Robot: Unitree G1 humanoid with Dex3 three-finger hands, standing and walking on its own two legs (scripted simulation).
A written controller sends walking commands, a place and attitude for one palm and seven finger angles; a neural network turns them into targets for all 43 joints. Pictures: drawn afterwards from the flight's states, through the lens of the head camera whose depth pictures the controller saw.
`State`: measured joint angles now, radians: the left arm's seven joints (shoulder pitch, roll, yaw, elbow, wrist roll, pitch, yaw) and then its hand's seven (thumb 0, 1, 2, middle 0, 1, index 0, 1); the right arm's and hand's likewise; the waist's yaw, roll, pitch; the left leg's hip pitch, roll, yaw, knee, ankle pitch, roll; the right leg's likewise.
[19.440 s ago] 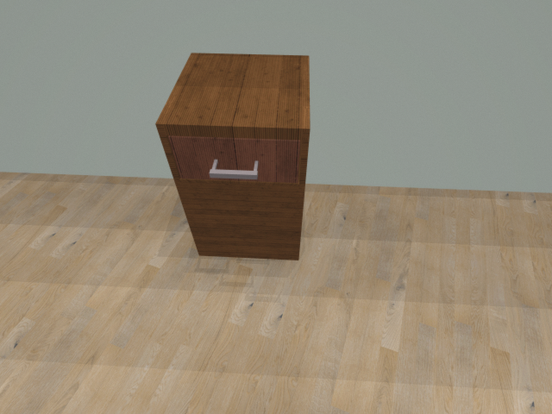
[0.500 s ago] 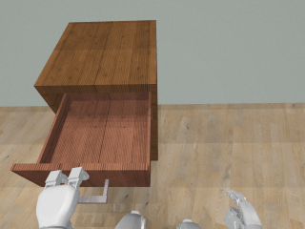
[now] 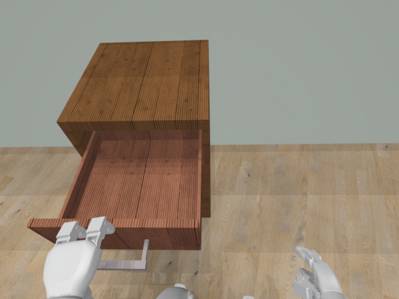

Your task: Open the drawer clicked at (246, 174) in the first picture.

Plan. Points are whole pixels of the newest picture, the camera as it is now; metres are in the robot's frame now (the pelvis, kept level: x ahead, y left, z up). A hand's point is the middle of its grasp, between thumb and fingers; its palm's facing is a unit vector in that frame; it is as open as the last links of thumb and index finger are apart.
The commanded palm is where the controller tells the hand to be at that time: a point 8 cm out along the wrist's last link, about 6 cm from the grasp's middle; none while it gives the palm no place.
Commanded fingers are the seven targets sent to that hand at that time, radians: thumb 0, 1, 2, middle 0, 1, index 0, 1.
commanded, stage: lift the hand off the handle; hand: left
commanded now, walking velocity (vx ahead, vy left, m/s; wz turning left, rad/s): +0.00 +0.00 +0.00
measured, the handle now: (118, 255) +0.23 +0.23 -0.14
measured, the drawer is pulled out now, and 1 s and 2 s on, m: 0.29 0.29 0.29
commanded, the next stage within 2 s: draw the hand back to the body in 0.46 s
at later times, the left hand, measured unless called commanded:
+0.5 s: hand (90, 259) +0.19 +0.23 +0.01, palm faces +0.00 -0.13 -0.99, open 13.8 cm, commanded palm +0.17 +0.22 +0.06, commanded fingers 0.00 -0.50 0.30 -0.30 -1.20 -0.30 -1.20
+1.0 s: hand (64, 254) +0.18 +0.24 +0.07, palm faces +0.00 -0.13 -0.99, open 13.8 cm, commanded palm +0.16 +0.24 +0.13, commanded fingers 0.00 -0.50 0.30 -0.30 -1.20 -0.30 -1.20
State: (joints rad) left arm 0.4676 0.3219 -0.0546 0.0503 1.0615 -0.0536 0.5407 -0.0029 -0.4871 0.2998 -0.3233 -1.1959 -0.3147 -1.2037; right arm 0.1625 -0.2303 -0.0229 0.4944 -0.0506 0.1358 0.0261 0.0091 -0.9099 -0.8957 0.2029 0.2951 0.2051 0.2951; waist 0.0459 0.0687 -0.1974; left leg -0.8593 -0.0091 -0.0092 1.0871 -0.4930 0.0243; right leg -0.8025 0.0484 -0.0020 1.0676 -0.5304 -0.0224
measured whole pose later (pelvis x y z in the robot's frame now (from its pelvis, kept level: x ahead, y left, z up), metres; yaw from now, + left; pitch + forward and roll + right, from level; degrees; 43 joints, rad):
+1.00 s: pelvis +0.02 +0.00 +0.04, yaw +0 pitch +8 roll +0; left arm 0.57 0.40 -0.02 -0.18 0.95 0.00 0.35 0.00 -0.49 0.30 -0.32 -1.20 -0.31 -1.20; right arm 0.18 -0.24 -0.01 0.49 -0.02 0.12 0.02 0.01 -0.91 -0.90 0.20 0.30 0.20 0.30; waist 0.07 0.08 -0.15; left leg -0.56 -0.02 0.00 0.84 -0.42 0.02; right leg -0.51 0.04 0.02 0.83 -0.46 -0.02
